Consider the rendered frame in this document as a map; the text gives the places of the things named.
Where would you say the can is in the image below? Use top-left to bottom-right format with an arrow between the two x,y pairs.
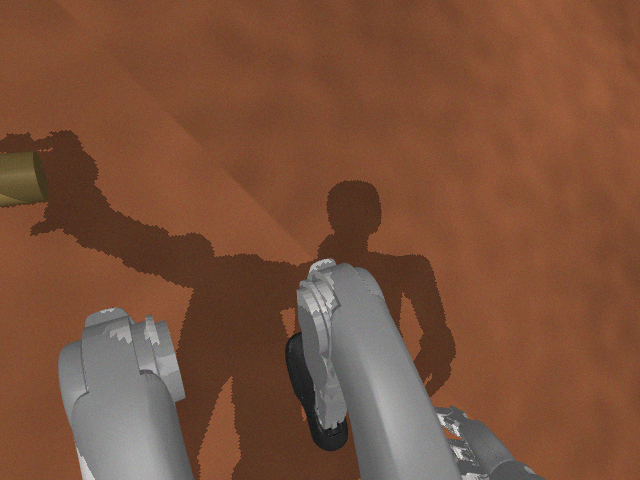
0,151 -> 49,207

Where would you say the right robot arm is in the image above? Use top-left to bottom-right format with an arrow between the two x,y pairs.
489,461 -> 546,480

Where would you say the right robot hand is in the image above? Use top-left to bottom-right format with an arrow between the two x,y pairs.
434,406 -> 516,480

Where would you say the right robot foot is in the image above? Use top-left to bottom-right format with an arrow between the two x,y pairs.
285,332 -> 348,451

